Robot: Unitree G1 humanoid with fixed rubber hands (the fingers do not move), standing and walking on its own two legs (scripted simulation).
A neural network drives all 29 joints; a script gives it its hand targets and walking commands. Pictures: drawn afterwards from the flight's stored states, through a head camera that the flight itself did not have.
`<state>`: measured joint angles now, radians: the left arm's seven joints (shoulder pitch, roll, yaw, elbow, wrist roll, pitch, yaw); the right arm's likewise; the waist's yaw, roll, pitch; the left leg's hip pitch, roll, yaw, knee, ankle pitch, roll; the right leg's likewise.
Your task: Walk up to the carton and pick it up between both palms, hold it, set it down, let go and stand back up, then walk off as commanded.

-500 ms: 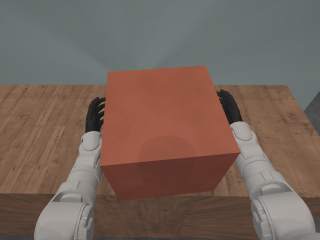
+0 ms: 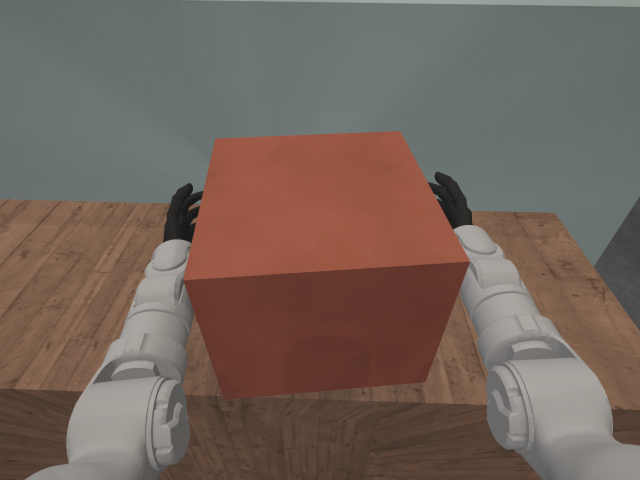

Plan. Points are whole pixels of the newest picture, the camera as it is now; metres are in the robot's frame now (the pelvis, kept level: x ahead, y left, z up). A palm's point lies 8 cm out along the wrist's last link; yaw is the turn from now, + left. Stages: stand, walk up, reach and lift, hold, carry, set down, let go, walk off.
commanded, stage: reach and lift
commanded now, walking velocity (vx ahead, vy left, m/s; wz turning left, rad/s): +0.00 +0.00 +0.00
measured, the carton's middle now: (317, 257) +0.39 +0.04 +0.11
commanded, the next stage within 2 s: hold in 1.32 s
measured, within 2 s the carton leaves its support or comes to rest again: neither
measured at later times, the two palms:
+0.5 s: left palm (167, 206) +0.38 +0.23 +0.19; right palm (453, 209) +0.40 -0.13 +0.19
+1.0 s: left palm (168, 196) +0.37 +0.22 +0.21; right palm (469, 193) +0.39 -0.14 +0.22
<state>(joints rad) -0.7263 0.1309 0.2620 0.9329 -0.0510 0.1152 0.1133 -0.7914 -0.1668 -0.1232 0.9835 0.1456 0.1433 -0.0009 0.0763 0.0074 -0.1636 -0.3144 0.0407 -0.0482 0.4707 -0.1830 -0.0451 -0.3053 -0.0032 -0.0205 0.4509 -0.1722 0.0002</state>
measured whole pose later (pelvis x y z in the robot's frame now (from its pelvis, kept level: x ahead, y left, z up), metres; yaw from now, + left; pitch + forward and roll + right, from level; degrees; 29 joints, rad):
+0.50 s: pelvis +0.02 +0.01 +0.00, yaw +1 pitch -3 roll -2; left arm -0.73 0.18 0.18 0.73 -0.05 0.40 0.10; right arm -0.76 -0.14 -0.12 0.81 0.15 0.34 -0.07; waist 0.04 0.02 -0.16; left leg -0.20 0.04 -0.05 0.47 -0.22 -0.03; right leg -0.15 0.00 -0.03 0.38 -0.17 0.01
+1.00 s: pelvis +0.00 +0.01 +0.00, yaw +1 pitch -4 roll -2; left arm -0.79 0.18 0.24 0.72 0.04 0.47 0.05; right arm -0.87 -0.15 -0.23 0.87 0.14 0.39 -0.04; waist 0.01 0.01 -0.14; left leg -0.19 0.04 -0.06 0.46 -0.20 -0.03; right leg -0.14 0.00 -0.03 0.37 -0.16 0.01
